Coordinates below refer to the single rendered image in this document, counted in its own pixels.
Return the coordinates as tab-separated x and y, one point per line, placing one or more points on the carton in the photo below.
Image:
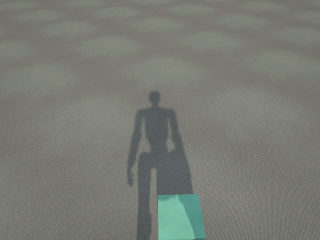
180	217

